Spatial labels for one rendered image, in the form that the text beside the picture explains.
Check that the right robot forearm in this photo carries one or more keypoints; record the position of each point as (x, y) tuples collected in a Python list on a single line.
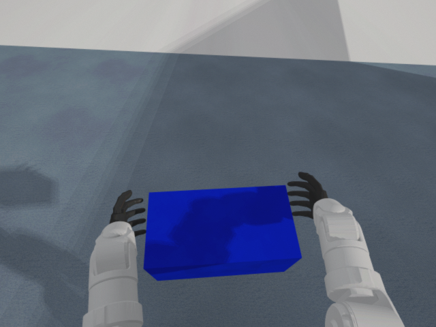
[(349, 272)]

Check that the carton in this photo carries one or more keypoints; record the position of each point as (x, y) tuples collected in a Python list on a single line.
[(219, 232)]

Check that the right robot hand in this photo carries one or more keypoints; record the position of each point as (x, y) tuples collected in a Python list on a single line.
[(315, 193)]

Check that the left robot forearm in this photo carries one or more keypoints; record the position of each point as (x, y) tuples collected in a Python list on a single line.
[(113, 279)]

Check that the left robot hand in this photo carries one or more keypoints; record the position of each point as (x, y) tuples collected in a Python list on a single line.
[(120, 214)]

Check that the robot right upper arm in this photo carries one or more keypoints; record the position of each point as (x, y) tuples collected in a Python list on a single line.
[(353, 314)]

